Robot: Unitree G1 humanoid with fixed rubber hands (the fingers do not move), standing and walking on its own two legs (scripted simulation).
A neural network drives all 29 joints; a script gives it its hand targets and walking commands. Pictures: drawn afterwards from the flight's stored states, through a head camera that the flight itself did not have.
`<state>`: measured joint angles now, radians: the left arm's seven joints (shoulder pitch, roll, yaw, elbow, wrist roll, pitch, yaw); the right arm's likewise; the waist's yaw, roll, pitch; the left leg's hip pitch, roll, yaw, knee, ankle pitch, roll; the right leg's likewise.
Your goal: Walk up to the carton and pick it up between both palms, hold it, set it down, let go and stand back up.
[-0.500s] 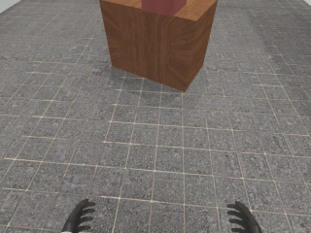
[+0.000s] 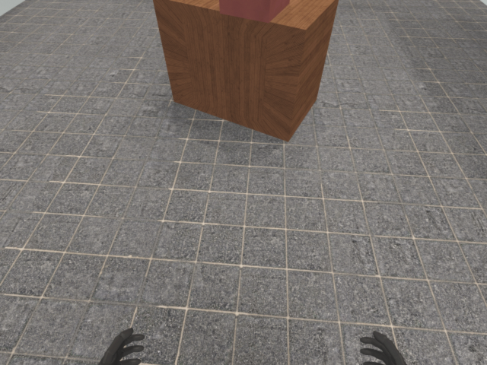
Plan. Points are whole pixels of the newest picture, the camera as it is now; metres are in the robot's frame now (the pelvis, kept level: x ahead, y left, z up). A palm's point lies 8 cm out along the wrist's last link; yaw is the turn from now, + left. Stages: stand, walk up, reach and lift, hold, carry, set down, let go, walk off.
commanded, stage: stand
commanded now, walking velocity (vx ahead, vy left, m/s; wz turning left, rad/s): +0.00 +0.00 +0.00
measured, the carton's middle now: out of the picture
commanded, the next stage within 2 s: none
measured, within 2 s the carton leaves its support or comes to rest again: neither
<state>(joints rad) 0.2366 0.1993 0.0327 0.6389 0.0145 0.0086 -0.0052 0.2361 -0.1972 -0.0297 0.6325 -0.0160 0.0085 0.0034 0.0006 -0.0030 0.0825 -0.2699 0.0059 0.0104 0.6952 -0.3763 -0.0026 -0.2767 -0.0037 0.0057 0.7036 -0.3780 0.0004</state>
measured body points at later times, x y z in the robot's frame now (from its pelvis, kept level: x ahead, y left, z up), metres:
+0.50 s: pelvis -0.01 +0.00 +0.00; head +0.00 +0.00 +0.45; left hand +0.12 +0.24 -0.10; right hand +0.12 -0.24 -0.10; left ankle +0.00 +0.12 -0.72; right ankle +0.00 -0.12 -0.72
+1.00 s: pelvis -0.01 +0.00 +0.01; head -0.01 +0.00 +0.46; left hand +0.10 +0.24 -0.10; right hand +0.09 -0.24 -0.11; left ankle +0.00 +0.12 -0.72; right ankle +0.00 -0.12 -0.72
